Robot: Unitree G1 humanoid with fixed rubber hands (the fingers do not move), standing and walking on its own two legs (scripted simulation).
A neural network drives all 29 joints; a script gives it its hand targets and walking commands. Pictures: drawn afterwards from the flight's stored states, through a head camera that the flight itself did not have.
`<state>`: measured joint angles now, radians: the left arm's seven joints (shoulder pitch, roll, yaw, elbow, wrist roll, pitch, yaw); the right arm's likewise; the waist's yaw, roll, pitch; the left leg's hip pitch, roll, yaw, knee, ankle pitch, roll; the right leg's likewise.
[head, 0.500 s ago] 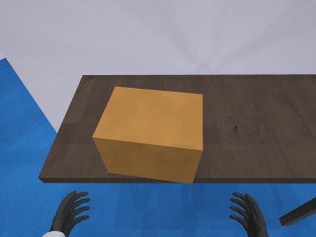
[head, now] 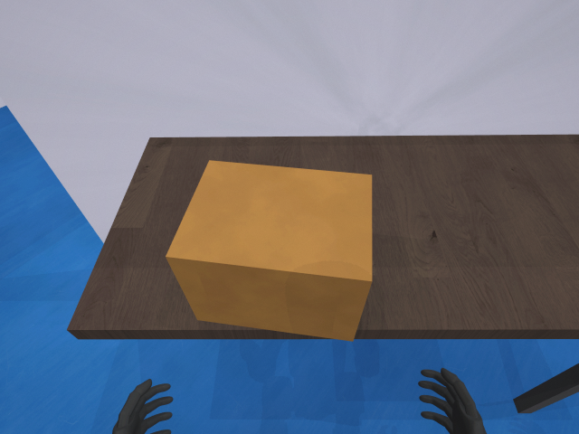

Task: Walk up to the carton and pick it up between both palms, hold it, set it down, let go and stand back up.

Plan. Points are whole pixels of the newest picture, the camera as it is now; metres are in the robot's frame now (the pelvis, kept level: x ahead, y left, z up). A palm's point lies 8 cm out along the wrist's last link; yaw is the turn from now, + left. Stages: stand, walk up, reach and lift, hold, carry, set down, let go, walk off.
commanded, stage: let go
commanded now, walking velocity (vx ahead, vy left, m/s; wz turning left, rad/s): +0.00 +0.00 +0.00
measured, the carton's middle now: (280, 250) +0.39 +0.01 +0.03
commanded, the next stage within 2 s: stand in 0.46 s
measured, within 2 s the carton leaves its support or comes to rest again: neither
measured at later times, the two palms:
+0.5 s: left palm out of the picture +0.16 +0.23 -0.08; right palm out of the picture +0.14 -0.23 -0.09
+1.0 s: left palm out of the picture +0.15 +0.29 -0.08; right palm out of the picture +0.10 -0.30 -0.10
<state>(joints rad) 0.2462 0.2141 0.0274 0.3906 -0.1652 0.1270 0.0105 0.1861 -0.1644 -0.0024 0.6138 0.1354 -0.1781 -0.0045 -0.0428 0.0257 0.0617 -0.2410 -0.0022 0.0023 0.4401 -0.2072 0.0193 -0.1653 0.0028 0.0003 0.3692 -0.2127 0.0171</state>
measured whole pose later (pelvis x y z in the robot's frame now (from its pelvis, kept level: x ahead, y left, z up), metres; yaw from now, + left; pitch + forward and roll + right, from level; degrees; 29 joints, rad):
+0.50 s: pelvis +0.00 +0.00 +0.00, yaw +0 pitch +1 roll -1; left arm 0.25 0.21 0.03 0.48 -0.09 0.07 0.03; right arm 0.14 -0.19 0.00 0.78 0.09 -0.20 0.02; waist -0.04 0.02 0.05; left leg -0.24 0.00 0.00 0.44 -0.21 0.02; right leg -0.17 0.00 0.00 0.37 -0.22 0.02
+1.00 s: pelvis +0.02 -0.01 +0.00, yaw +0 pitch +1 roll -1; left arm 0.25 0.41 0.03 0.70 -0.06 -0.02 0.00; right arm 0.18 -0.34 0.00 0.94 0.06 -0.05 0.02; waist -0.04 0.00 -0.05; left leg -0.23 0.00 0.00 0.45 -0.24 0.02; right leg -0.17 0.00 0.00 0.40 -0.26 0.01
